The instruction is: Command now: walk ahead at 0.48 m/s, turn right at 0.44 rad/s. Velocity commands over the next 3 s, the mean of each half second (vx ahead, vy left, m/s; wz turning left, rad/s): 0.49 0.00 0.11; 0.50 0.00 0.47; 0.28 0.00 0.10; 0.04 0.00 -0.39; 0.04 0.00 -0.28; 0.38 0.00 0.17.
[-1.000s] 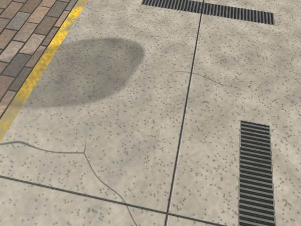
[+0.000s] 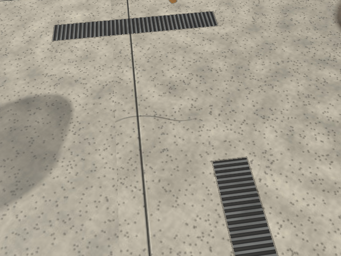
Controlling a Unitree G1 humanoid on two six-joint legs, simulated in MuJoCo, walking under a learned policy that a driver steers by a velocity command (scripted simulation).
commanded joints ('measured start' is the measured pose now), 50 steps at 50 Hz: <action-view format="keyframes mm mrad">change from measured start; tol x32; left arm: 1 55 106 26 -50 21 -24 11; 24 296 8 -29 19 56 -24 55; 41 -145 83 -12 -108 17 -71 31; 50 206 126 29 -14 14 -68 24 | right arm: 1 17 -131 -33 -82 -15 -24 -6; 50 44 -145 -24 -178 7 45 -2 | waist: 1 15 -45 -132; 18 111 -30 6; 24 -7 282 -424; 50 108 -105 -163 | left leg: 1 -306 78 -43 -22 128 10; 19 -396 -41 55 -658 395 69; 22 -14 -154 128 -680 326 142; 25 726 235 -787 -879 52 400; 34 47 33 -246 -997 527 300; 44 163 56 -356 -810 321 180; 50 -483 -87 -125 75 -43 28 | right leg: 1 313 -248 368 -353 47 -165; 16 483 -295 36 -446 274 -99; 22 528 -268 -67 74 982 -15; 23 304 -228 -87 375 699 21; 24 -157 8 -11 731 -275 91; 25 -291 -2 151 825 -367 78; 39 -26 -70 73 -12 271 179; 50 546 -410 638 -315 -352 -131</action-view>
